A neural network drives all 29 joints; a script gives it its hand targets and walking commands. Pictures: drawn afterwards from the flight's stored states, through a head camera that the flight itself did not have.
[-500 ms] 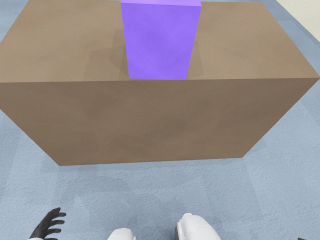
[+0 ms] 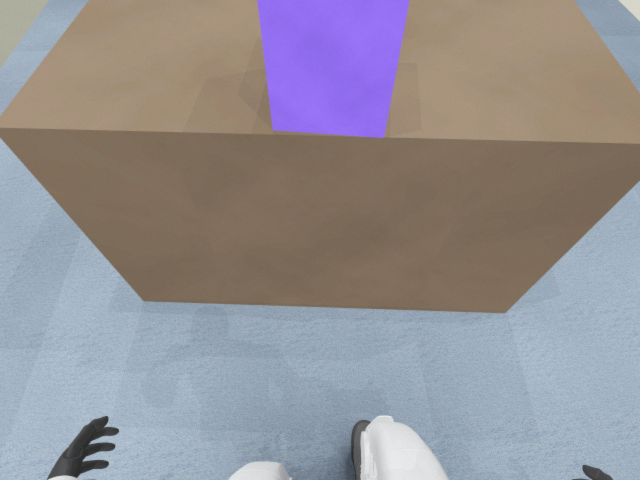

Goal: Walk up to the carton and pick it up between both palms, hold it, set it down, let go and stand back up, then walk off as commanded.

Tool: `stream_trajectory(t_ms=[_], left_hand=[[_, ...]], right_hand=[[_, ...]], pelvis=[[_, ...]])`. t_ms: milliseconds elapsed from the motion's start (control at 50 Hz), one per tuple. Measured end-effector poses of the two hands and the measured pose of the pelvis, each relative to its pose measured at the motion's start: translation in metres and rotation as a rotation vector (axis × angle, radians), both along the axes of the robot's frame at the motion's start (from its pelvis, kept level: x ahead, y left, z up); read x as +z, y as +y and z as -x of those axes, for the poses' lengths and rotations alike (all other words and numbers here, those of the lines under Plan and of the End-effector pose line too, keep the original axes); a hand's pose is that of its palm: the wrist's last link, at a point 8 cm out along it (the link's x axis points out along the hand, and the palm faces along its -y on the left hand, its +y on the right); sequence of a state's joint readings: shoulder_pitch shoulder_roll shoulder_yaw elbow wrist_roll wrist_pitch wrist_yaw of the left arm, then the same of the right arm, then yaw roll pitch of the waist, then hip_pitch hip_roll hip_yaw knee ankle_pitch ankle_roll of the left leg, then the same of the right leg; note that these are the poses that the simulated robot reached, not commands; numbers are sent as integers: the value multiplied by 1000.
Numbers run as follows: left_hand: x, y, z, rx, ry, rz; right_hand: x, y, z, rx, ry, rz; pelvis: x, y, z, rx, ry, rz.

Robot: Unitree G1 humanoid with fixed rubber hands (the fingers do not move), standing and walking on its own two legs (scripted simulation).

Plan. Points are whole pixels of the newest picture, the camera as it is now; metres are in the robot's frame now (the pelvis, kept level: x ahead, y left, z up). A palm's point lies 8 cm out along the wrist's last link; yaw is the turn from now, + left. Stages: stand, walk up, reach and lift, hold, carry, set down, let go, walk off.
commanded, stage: walk off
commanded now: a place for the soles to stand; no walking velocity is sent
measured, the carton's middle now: (335, 33) +0.75 +0.00 +0.12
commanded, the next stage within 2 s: stand in 1.18 s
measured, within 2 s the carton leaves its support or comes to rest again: neither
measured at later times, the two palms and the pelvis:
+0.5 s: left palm out of the picture +0.06 +0.37 -0.07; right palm out of the picture +0.11 -0.29 -0.09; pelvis +0.00 +0.03 +0.01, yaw +1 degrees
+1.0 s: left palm (84, 436) +0.16 +0.31 -0.08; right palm out of the picture +0.11 -0.28 -0.07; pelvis +0.03 +0.03 +0.02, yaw -1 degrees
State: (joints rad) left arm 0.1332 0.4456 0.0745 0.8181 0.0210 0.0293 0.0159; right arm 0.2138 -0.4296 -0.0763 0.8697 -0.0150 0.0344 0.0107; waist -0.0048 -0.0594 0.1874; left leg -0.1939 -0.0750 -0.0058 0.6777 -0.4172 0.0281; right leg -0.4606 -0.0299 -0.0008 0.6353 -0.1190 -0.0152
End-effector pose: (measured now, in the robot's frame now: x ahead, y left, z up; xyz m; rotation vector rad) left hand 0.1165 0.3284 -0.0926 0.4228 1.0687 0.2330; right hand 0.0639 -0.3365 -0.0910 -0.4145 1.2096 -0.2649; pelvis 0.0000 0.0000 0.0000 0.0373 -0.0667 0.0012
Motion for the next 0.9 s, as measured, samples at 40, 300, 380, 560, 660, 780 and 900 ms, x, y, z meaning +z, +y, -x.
stream_trajectory(t_ms=[40,300,380,560,660,780,900], left_hand=[[-2,-6,9,14,16,37],[17,-8,41,47,15,41],[27,5,50,35,6,4],[25,41,40,26,48,-30],[26,29,9,-19,-9,2],[20,5,-15,-53,-34,49],[16,-11,-39,-73,-47,97]], right_hand=[[10,6,20,-26,-5,-4],[18,24,-34,45,-186,-62],[9,38,-47,63,-186,-101],[3,51,-32,38,-145,-76],[7,43,-21,11,-116,-57],[8,45,-28,-25,-128,-74],[13,53,-38,-16,-134,-84]], pelvis=[[7,4,1,-7,0,-1],[19,8,0,9,49,77],[19,13,2,-1,40,73],[13,37,-8,2,16,30],[16,35,-16,-9,24,39],[18,29,-22,-12,22,47],[22,30,-26,-16,37,31]])
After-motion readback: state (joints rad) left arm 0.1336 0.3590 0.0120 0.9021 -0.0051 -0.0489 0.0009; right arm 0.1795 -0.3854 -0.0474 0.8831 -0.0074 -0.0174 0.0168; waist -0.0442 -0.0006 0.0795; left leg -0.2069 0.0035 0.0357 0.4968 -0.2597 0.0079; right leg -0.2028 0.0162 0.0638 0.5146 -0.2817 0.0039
